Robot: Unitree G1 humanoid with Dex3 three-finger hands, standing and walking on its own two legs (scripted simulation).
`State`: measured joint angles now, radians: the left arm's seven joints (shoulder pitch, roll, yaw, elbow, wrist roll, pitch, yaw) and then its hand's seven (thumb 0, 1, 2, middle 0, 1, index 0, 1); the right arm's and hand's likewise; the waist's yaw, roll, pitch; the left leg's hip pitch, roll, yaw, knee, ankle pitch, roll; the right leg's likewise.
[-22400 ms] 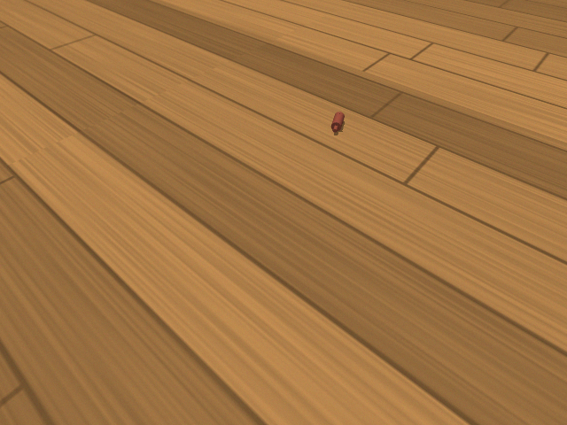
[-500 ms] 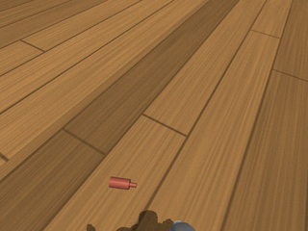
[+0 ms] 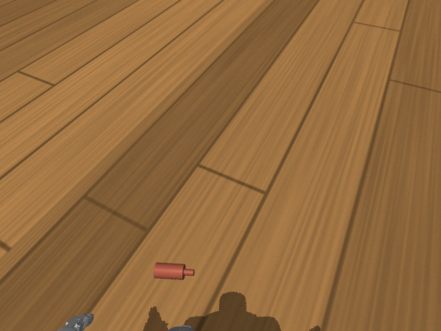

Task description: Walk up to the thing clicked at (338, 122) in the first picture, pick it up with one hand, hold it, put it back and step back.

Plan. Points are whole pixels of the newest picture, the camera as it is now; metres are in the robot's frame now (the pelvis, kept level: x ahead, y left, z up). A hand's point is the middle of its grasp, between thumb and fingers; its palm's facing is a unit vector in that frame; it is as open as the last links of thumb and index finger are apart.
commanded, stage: walk up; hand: left
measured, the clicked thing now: (174, 271) +0.46 +0.22 -0.73
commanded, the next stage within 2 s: stand in 1.04 s
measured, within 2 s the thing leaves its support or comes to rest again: neither
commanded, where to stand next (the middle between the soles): +0.08 +0.01 m, yaw -1 degrees
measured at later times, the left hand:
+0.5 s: hand out of the picture +0.01 +0.31 -0.14, palm faces -0.11 -0.92 -0.37, open 7.3 cm
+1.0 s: hand out of the picture +0.02 +0.30 -0.13, palm faces +0.04 -0.89 -0.45, open 7.3 cm
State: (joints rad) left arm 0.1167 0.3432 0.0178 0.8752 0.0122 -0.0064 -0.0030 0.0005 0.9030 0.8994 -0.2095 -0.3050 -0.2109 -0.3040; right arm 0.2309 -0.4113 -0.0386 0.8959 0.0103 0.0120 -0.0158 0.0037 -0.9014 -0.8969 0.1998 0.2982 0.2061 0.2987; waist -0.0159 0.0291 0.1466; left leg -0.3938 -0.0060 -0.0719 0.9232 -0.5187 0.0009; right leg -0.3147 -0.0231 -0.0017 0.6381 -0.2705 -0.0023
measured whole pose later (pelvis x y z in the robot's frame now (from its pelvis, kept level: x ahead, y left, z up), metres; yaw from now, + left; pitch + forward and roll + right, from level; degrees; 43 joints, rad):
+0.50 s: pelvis -0.04 +0.03 +0.01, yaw -3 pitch -3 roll -1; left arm 0.29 0.46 0.07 0.93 0.04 0.02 -0.04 0.00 0.91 0.90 -0.21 -0.30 -0.21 -0.30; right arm 0.31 -0.40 -0.06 0.83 -0.03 -0.05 0.03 0.00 -0.90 -0.90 0.21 0.30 0.21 0.30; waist -0.02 -0.04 0.08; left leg -0.28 0.03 0.05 0.56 -0.25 0.05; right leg -0.34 0.00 0.06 0.91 -0.49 -0.01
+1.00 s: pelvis -0.03 +0.01 +0.00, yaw +3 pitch -3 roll +1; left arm 0.27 0.41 0.04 0.89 0.02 -0.04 0.00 0.00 0.90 0.90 -0.21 -0.31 -0.21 -0.30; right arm 0.29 -0.39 -0.05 0.93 -0.01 0.00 0.04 0.00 -0.90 -0.90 0.20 0.30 0.21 0.30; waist 0.02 0.03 0.08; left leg -0.30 0.00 -0.03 0.60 -0.25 -0.02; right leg -0.25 -0.11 -0.08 0.69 -0.38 0.02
